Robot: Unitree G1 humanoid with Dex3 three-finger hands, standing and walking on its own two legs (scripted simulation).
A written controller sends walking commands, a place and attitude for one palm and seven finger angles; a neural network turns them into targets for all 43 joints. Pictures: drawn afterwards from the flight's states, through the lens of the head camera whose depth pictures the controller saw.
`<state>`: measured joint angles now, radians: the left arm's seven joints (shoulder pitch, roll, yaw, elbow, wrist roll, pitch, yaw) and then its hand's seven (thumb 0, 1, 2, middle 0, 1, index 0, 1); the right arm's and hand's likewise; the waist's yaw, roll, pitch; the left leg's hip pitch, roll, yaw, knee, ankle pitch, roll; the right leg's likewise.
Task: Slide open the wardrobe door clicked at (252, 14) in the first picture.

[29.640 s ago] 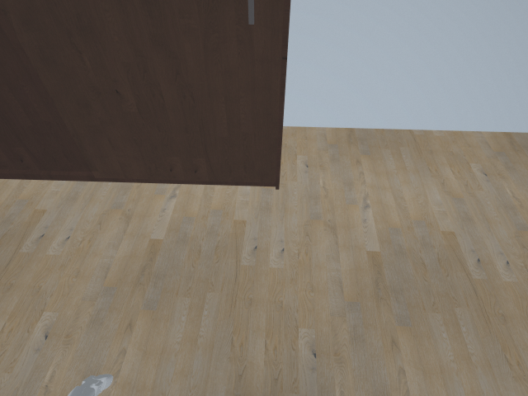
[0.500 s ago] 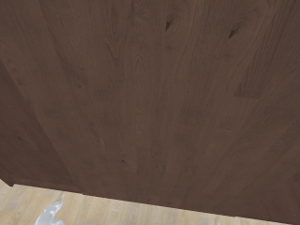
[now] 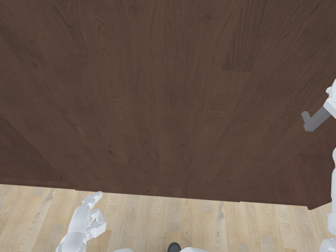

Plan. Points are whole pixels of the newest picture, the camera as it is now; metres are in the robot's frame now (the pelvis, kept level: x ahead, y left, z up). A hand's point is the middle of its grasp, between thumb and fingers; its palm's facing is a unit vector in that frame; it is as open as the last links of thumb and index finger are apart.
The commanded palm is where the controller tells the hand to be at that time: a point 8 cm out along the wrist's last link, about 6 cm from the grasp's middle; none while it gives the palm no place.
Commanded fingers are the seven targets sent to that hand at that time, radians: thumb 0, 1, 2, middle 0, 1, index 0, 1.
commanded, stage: stop walking and hold the door there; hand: right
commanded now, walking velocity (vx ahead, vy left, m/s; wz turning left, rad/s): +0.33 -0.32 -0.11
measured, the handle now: out of the picture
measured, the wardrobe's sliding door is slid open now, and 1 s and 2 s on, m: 0.43 0.43 0.43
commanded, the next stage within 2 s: loosen the grip on the handle in 1.16 s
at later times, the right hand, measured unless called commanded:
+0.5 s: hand (335, 105) +0.38 -0.31 +0.18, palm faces +0.32 +0.93 -0.18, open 6.1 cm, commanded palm +0.34 -0.35 +0.16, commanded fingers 0.00 -0.90 -0.90 0.45 1.40 0.45 1.40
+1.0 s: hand out of the picture +0.37 -0.31 +0.18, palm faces +0.17 +0.97 -0.16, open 5.9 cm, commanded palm +0.34 -0.36 +0.16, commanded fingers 0.00 -0.90 -0.90 0.45 1.40 0.45 1.40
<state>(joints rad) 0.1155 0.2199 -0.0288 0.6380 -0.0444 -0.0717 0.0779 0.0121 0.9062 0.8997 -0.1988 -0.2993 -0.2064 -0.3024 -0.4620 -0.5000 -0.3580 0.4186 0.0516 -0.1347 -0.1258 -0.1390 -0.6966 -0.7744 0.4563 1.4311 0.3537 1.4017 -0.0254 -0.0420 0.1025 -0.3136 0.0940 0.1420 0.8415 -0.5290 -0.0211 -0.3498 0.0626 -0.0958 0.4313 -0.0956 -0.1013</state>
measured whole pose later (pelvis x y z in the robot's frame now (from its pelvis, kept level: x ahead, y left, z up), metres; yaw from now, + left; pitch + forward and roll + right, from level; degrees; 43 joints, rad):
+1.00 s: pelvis -0.01 -0.14 +0.00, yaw -4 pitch -1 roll +0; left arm 0.14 0.23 -0.02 0.63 -0.02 -0.03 0.08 0.01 0.91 0.90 -0.20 -0.30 -0.20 -0.30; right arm -0.44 -0.26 -0.07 0.23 0.04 -0.14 -0.09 -0.10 -0.73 -0.75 0.41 1.41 0.32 1.29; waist 0.01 0.01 0.07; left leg -0.25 0.01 0.03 0.48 -0.21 0.00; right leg -0.22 -0.02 -0.09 0.49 -0.26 -0.02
